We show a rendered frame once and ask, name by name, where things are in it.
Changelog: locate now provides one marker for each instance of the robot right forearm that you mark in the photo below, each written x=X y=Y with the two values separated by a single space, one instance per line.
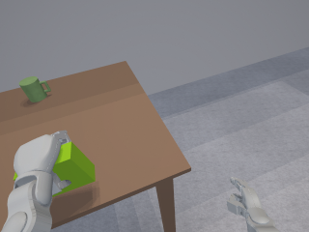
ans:
x=258 y=220

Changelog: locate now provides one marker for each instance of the sponge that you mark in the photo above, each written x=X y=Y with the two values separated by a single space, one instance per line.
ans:
x=74 y=166

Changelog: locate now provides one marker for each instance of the table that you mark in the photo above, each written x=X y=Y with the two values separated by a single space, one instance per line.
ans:
x=111 y=120

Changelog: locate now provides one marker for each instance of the robot left forearm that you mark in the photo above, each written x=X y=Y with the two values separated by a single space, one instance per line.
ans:
x=29 y=203

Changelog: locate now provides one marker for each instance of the right robot hand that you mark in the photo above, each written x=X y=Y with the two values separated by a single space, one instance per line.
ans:
x=249 y=198

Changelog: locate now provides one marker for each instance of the left robot hand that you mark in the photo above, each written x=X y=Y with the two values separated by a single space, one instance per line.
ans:
x=40 y=154

